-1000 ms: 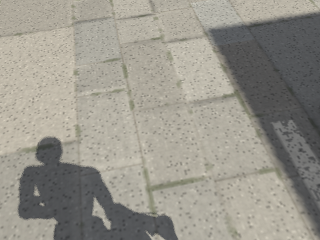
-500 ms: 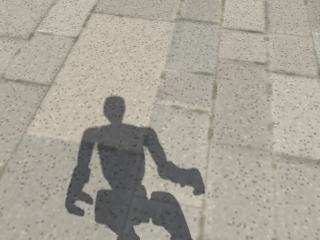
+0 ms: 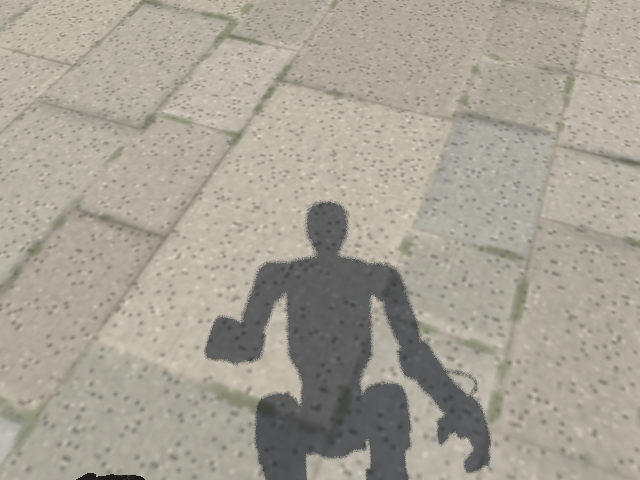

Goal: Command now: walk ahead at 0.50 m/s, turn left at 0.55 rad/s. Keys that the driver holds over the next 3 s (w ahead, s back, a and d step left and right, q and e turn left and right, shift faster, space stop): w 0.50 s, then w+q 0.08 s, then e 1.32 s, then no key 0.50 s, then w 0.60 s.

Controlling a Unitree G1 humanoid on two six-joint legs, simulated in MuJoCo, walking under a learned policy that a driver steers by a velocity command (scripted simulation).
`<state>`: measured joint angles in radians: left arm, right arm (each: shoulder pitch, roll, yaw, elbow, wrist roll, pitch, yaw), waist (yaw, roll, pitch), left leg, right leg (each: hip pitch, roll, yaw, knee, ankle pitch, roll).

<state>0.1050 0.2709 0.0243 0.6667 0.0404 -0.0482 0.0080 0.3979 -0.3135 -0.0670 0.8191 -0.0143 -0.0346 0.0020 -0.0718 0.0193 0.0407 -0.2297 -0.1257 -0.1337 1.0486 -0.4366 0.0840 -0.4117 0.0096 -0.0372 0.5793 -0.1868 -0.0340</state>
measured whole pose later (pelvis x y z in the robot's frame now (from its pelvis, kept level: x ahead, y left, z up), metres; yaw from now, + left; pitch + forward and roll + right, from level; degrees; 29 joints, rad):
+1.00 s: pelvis +0.45 +0.05 +0.00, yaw -1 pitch +0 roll +1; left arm 0.20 0.25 0.05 0.83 0.00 -0.01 -0.01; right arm 0.21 -0.24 -0.03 0.89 -0.03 -0.02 -0.03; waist 0.00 0.01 0.09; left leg -0.37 -0.04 0.02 1.16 -0.50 0.01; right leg -0.39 0.08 -0.04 0.53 -0.14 -0.11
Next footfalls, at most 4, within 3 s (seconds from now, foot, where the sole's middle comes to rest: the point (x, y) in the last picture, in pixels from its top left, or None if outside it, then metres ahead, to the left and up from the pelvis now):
0.40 left None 0.34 0.13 -0.76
0.88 right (325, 425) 0.58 -0.01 -0.76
1.44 left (239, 443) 0.55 0.17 -0.76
1.92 right None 0.44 -0.01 -0.76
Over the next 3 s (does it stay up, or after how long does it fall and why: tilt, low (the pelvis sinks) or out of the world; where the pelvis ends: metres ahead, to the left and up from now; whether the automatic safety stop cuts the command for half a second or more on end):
stays up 0.60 -0.05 0.01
